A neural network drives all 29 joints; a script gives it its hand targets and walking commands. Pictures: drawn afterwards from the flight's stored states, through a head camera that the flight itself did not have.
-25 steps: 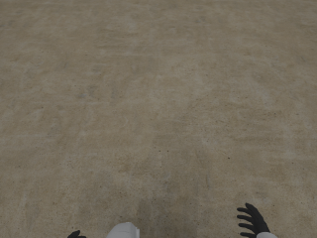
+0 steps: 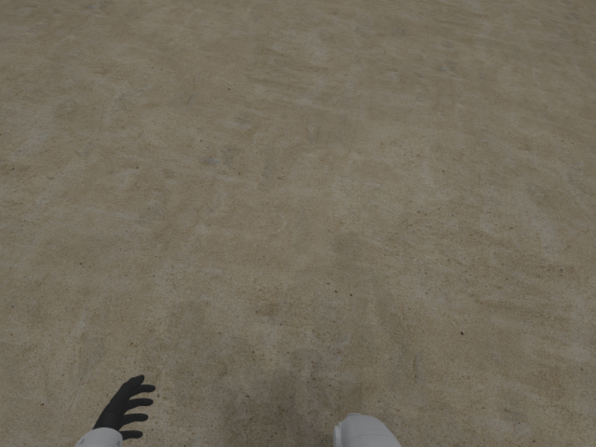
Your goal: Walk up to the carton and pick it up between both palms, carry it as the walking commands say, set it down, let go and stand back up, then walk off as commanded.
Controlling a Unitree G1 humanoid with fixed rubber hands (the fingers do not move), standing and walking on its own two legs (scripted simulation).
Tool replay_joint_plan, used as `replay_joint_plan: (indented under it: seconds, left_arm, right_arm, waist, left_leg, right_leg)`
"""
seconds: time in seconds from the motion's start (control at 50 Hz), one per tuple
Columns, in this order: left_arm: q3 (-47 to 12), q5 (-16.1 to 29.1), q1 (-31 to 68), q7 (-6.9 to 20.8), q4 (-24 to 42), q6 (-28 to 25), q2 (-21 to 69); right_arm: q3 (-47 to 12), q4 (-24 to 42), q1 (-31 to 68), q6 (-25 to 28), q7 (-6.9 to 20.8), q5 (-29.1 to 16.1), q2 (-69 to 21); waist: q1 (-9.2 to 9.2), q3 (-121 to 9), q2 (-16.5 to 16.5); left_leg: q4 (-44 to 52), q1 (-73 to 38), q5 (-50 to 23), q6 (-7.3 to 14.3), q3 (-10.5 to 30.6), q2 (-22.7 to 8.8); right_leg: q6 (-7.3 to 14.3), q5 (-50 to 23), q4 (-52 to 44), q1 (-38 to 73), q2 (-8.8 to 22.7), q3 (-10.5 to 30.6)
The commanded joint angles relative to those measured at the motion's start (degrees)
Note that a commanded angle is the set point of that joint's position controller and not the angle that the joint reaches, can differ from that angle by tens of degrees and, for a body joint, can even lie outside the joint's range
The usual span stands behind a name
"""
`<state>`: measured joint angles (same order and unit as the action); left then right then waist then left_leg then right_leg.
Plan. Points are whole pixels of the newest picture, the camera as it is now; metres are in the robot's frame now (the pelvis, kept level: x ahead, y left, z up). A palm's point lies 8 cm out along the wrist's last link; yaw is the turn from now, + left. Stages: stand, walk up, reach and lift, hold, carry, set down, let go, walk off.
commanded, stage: walk up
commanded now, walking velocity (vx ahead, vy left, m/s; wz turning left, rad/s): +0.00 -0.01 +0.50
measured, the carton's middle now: out of the picture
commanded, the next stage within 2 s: none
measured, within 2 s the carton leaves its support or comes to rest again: neither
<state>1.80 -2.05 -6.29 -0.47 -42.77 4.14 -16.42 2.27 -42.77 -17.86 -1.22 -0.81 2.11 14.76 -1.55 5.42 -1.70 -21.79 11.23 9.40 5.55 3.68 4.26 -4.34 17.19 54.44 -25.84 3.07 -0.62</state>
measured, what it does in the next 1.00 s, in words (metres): steps on the spot, turning left: right foot, then left foot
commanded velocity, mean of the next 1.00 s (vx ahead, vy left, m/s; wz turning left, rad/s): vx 0.18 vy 0.00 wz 0.50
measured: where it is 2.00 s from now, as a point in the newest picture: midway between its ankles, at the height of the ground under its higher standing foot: (168, 359)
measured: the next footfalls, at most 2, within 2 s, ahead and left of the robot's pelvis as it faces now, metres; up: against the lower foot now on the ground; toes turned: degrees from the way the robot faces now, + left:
right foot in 0.32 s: +0.04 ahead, -0.16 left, +0.00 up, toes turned +7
left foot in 0.82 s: -0.07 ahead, +0.08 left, +0.00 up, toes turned +29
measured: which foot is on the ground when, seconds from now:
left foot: down 0.00-0.32, up 0.34-0.80, down 0.82-1.00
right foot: up 0.00-0.30, down 0.32-0.82, up 0.84-1.00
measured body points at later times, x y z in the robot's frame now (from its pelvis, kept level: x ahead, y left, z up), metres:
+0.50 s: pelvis -0.03 -0.07 +0.00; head +0.00 -0.10 +0.44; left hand +0.00 +0.22 -0.10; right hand +0.11 -0.33 -0.14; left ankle -0.07 +0.07 -0.66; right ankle +0.00 -0.16 -0.75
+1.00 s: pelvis +0.01 +0.02 +0.00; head +0.02 +0.05 +0.45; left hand -0.08 +0.32 -0.13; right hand +0.20 -0.19 -0.12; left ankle -0.11 +0.06 -0.75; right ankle +0.10 -0.10 -0.67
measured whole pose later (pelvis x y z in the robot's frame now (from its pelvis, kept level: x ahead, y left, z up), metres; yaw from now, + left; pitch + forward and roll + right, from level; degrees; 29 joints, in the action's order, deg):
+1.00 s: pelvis +0.01 +0.02 +0.00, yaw +33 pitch +0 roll -1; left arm 4.4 -1.5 -13.1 3.2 -49.5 -0.8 -20.1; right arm 1.1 -50.2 -19.4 1.5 1.1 1.0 15.5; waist 0.6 1.6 -2.6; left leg -17.4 1.6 16.0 2.6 4.0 2.3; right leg -4.1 16.5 59.2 -29.0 7.5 -4.6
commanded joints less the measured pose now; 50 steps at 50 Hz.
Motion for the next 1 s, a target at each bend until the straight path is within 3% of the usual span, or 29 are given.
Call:
replay_joint_plan:
  seconds: [0.0, 0.06, 0.12, 0.18, 0.2, 0.24, 0.28, 0.3, 0.32, 0.34, 0.36, 0.38, 0.4, 0.42, 0.46, 0.54, 0.58, 0.62, 0.68, 0.72, 0.74, 0.78, 0.8, 0.82, 0.84, 0.86, 0.88, 0.94, 0.98]
  left_arm:
    - [0.53, 0.31, 1.49, -0.32, 4.14, -0.74, -3.58]
    - [0.38, 0.46, 2.48, -0.52, 5.03, -0.84, -3.87]
    - [0.29, 0.67, 1.86, -0.51, 5.56, -0.82, -3.28]
    - [0.08, 1.21, 0.31, -0.81, 6.10, -1.08, -2.73]
    - [0.20, 1.62, -0.80, -0.70, 6.02, -1.28, -2.38]
    - [0.34, 2.00, -3.55, -0.73, 5.51, -1.68, -2.37]
    - [0.84, 2.08, -9.38, -1.66, 4.46, -2.56, -4.14]
    - [1.33, 1.86, -10.04, -2.28, 4.14, -3.00, -6.60]
    - [1.83, 1.08, -9.30, -2.64, 5.50, -3.12, -9.59]
    - [2.60, 0.42, -6.89, -2.78, 5.57, -3.22, -12.64]
    - [2.06, 0.87, -5.60, -1.94, 4.05, -3.17, -9.46]
    - [1.37, 1.26, -3.91, -1.36, 4.56, -3.28, -6.75]
    - [1.26, 1.34, -2.92, -0.96, 4.82, -3.33, -6.06]
    - [1.45, 1.32, -2.90, -1.19, 5.26, -3.46, -5.77]
    - [1.79, 0.78, -5.08, -0.92, 5.22, -3.56, -5.77]
    - [2.62, 0.22, -12.09, -0.86, 3.87, -4.37, -8.12]
    - [2.90, -0.18, -14.18, -0.65, 3.62, -4.99, -8.79]
    - [3.49, -0.03, -15.96, -0.41, 2.34, -5.47, -10.66]
    - [3.83, -0.01, -14.97, 0.08, 1.19, -5.79, -12.57]
    - [4.20, 0.45, -14.49, 0.16, -0.65, -5.78, -13.15]
    - [4.26, 0.80, -14.15, 0.39, -1.60, -5.67, -13.38]
    - [4.24, 1.64, -11.27, 1.15, -2.43, -5.53, -12.30]
    - [3.13, 1.26, -8.45, 2.09, -2.04, -5.73, -9.16]
    - [1.60, 0.49, -4.36, 2.82, 1.56, -6.03, -4.10]
    - [2.12, -0.68, 2.46, 2.44, 3.65, -5.42, -7.53]
    - [2.58, -0.25, 1.18, 2.55, 2.16, -5.55, -9.66]
    - [3.28, 0.70, -2.71, 3.04, -0.77, -6.14, -9.96]
    - [4.21, 0.58, -2.86, 4.08, -3.06, -5.88, -9.37]
    - [4.03, 0.50, -0.62, 4.03, -2.95, -5.22, -7.35]
  right_arm:
    - [2.76, 2.23, -3.92, 0.22, -0.15, 0.03, 10.57]
    - [2.84, 2.14, -5.09, -0.10, 0.05, -0.12, 10.58]
    - [3.44, 3.23, -3.57, -0.48, 0.38, -0.37, 11.27]
    - [3.33, 3.02, -4.39, -0.46, 0.84, -0.85, 11.05]
    - [3.62, 3.11, -4.10, -0.58, 0.92, -1.23, 11.57]
    - [3.76, 4.03, -1.96, -0.84, 1.29, -1.68, 11.88]
    - [3.16, 4.75, -1.01, -0.71, 1.33, -2.74, 10.52]
    - [2.51, 4.67, -2.31, -0.40, 1.31, -3.17, 8.02]
    - [1.55, 5.58, -2.83, -0.29, 1.30, -2.61, 4.86]
    - [2.66, 5.68, -2.43, -0.43, 0.79, -1.79, 6.76]
    - [3.57, 4.91, -1.53, -0.84, 0.95, -1.10, 10.07]
    - [3.76, 4.49, -2.23, -1.23, 1.51, -0.41, 9.84]
    - [4.02, 4.45, -2.60, -1.44, 2.11, -0.70, 9.93]
    - [4.11, 4.55, -2.63, -1.55, 2.60, -1.10, 9.84]
    - [3.03, 5.18, -1.55, -1.78, 3.41, -1.73, 9.15]
    - [0.77, 6.06, 4.51, -1.73, 4.50, -2.44, 7.94]
    - [-0.35, 6.71, 7.10, -1.20, 5.12, -2.54, 7.41]
    - [-1.02, 7.47, 10.78, -0.78, 5.66, -1.47, 7.66]
    - [-2.23, 8.00, 12.82, -0.38, 6.31, -0.97, 6.51]
    - [-1.85, 7.33, 13.49, 0.23, 6.11, -0.71, 7.49]
    - [-1.81, 6.05, 11.48, 0.55, 5.75, -0.81, 6.67]
    - [-1.05, 0.80, 1.76, 1.00, 4.98, -0.41, 7.08]
    - [0.22, -1.98, -6.41, 1.64, 4.51, -0.05, 9.64]
    - [1.68, -2.41, -12.90, 2.50, 3.48, 0.03, 16.39]
    - [2.96, -4.24, -13.06, 2.76, 3.06, -0.45, 19.12]
    - [2.27, -4.34, -8.37, 3.04, 2.50, -0.58, 16.09]
    - [1.50, -4.44, -4.39, 3.28, 2.02, -0.46, 12.86]
    - [1.79, -5.17, -0.99, 3.51, 1.12, -1.24, 10.70]
    - [1.83, -6.57, -2.48, 4.19, 1.12, -1.67, 10.18]
  waist:
    - [-0.79, -5.05, 9.40]
    - [-1.18, -5.80, 6.76]
    - [-0.89, -5.98, 8.38]
    - [-0.37, -6.74, 8.81]
    - [0.13, -8.56, 9.36]
    - [1.43, -8.47, 11.06]
    - [3.79, -8.70, 8.28]
    - [3.60, -9.48, 0.19]
    - [2.77, -8.98, -8.99]
    - [2.70, -4.62, -11.06]
    - [3.01, -2.71, -5.01]
    - [0.98, -1.31, -1.47]
    - [0.42, -3.28, -4.60]
    - [0.24, -4.55, -5.39]
    - [1.37, -4.45, -8.71]
    - [5.13, -1.64, -12.33]
    - [6.43, -1.86, -12.99]
    - [7.42, -2.71, -10.65]
    - [6.68, -3.56, -12.37]
    - [6.12, -3.14, -9.51]
    - [4.42, -3.46, -7.37]
    - [-0.18, -8.27, -2.60]
    - [-4.12, -10.67, 4.47]
    - [-6.29, -12.66, 18.01]
    - [-6.93, -6.03, 16.75]
    - [-4.16, -1.72, 13.41]
    - [-1.52, 0.95, 11.95]
    - [0.39, 0.07, 8.04]
    - [-0.02, -0.93, 9.32]
  left_leg:
    - [3.99, -9.30, -21.68, 2.71, 16.34, -16.98]
    - [4.43, -7.39, -14.45, 3.46, 19.41, -16.98]
    - [4.62, -3.84, -8.55, 3.73, 20.16, -15.87]
    - [3.34, -2.34, -12.45, 3.58, 22.41, -15.43]
    - [3.60, -1.77, -7.72, 3.34, 22.71, -14.89]
    - [2.75, 1.51, -6.19, 1.50, 22.36, -12.91]
    - [-0.57, 6.61, -1.29, -1.37, 21.57, -9.85]
    - [-5.96, 13.11, 13.76, -3.18, 17.86, -6.13]
    - [-19.76, 18.76, 23.27, -4.90, 8.78, -0.73]
    - [-29.77, 23.08, 24.23, -6.16, 3.83, 1.44]
    - [-36.25, 18.90, 20.82, -6.78, 3.67, -1.71]
    - [-40.13, 16.74, 18.12, -7.33, 3.50, -1.09]
    - [-43.11, 16.23, 16.20, -7.80, 1.92, -0.87]
    - [-46.10, 16.35, 14.23, -8.37, 0.45, -1.26]
    - [-45.29, 18.74, 11.49, -9.87, -0.26, -1.11]
    - [-34.01, 22.74, 9.36, -11.09, -2.73, -3.14]
    - [-27.64, 21.84, 9.89, -11.03, -3.47, -3.45]
    - [-22.25, 18.27, 11.50, -10.19, -4.05, -3.41]
    - [-15.11, 13.18, 14.38, -8.03, -5.17, -3.73]
    - [-8.94, 8.93, 14.70, -5.94, -6.86, -3.05]
    - [-4.14, 4.55, 12.34, -4.49, -7.91, -2.90]
    - [2.88, -14.99, 7.08, -1.84, -8.69, -2.69]
    - [4.22, -27.78, 11.61, 0.14, 0.98, -9.18]
    - [8.98, -33.34, 22.03, 3.94, 23.39, -25.06]
    - [11.20, -24.33, 22.06, 9.37, 29.61, -28.77]
    - [10.50, -20.77, 15.05, 8.68, 25.10, -25.95]
    - [10.44, -19.23, 5.43, 6.90, 17.33, -21.34]
    - [11.15, -14.55, -8.68, 5.16, 12.30, -17.30]
    - [10.26, -13.95, -16.72, 4.61, 10.55, -16.49]
  right_leg:
    - [-0.36, 1.34, -1.38, -7.33, 0.28, 1.43]
    - [-0.25, 3.55, -3.11, -5.83, -0.42, 1.78]
    - [-0.05, 3.96, -6.58, -2.46, -1.31, 1.81]
    - [0.20, 5.45, -11.15, 1.11, -2.75, 1.29]
    - [0.43, 5.51, -13.35, 2.79, -3.02, 0.92]
    - [0.83, 4.17, -21.18, 8.73, -3.60, 0.51]
    - [1.35, -0.31, -34.30, 18.90, -2.89, -0.53]
    - [3.19, 1.63, -39.62, 25.20, 4.40, 5.12]
    - [6.54, 5.99, -43.02, 27.09, 18.94, 16.79]
    - [11.12, 10.52, -47.10, 14.15, 25.90, 24.19]
    - [13.23, 3.41, -45.77, 7.22, 24.84, 20.10]
    - [12.06, -8.48, -42.54, 5.46, 19.57, 13.28]
    - [10.68, -14.40, -40.56, 7.05, 16.04, 7.82]
    - [10.03, -14.37, -40.11, 8.18, 14.68, 4.84]
    - [8.27, -9.57, -40.56, 11.09, 12.91, 2.92]
    - [8.19, 10.08, -45.10, 16.64, 14.12, 3.35]
    - [8.25, 10.93, -46.02, 19.21, 15.14, 2.19]
    - [8.16, 12.67, -46.59, 18.90, 17.06, 2.42]
    - [8.02, 15.57, -47.33, 17.44, 18.11, 0.62]
    - [7.89, 11.79, -45.23, 16.27, 17.91, -2.06]
    - [7.79, 11.36, -42.92, 14.45, 17.61, -4.21]
    - [5.47, 10.41, -30.54, 4.19, 12.57, -10.62]
    - [3.37, 10.27, -15.28, -7.80, 7.81, -15.27]
    - [1.15, 16.81, 0.89, -21.66, 4.89, -13.17]
    - [1.81, 12.04, 6.64, -26.50, 4.03, -5.71]
    - [1.29, 7.36, 7.38, -25.68, 6.24, -2.53]
    - [0.89, 3.62, 6.63, -23.06, 6.61, -2.19]
    - [-0.19, -2.04, 5.78, -15.13, 5.58, -1.83]
    - [-0.12, -3.89, 5.01, -13.35, 4.26, -2.97]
